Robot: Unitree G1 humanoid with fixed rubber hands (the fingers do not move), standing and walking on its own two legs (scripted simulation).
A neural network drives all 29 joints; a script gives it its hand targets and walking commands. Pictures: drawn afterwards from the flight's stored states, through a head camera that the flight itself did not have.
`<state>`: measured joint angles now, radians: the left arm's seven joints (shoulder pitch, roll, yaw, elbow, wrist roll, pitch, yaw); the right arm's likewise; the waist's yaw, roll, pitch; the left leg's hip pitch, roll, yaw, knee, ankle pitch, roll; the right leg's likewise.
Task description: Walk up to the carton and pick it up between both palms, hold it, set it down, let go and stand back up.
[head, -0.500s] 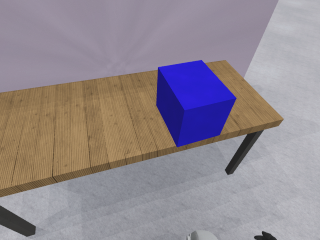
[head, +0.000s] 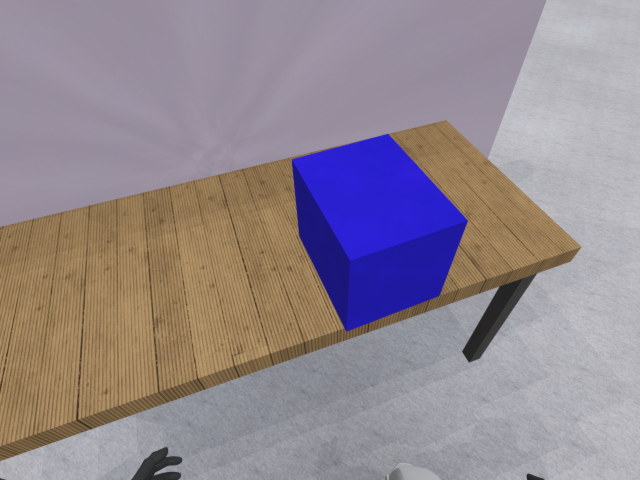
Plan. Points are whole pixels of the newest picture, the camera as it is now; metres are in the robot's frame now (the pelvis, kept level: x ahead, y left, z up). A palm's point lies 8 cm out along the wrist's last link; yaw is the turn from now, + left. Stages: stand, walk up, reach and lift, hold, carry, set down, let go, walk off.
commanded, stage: walk up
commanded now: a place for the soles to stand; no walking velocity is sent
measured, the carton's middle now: (367, 229) +0.54 -0.07 -0.05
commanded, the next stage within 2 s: none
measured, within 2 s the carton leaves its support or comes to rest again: neither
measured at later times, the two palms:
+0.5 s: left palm out of the picture +0.15 +0.26 -0.08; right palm (547, 468) +0.16 -0.25 -0.07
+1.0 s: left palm (162, 444) +0.20 +0.23 -0.07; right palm out of the picture +0.04 -0.32 -0.08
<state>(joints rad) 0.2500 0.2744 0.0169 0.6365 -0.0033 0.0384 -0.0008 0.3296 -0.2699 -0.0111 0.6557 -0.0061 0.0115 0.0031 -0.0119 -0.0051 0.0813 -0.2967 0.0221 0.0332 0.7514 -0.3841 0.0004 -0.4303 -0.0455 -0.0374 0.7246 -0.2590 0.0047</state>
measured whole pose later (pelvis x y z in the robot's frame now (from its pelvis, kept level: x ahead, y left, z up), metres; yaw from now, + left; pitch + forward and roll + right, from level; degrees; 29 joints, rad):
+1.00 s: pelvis +0.04 -0.03 +0.01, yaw -1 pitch -3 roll +2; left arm 0.20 0.33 0.07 0.59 0.08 0.07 -0.08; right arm 0.47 -0.28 -0.05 0.74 -0.07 -0.04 -0.07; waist -0.01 -0.08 0.11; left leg -0.12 0.05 0.04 0.56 -0.38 -0.05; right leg -0.51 -0.08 0.02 0.97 -0.35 0.03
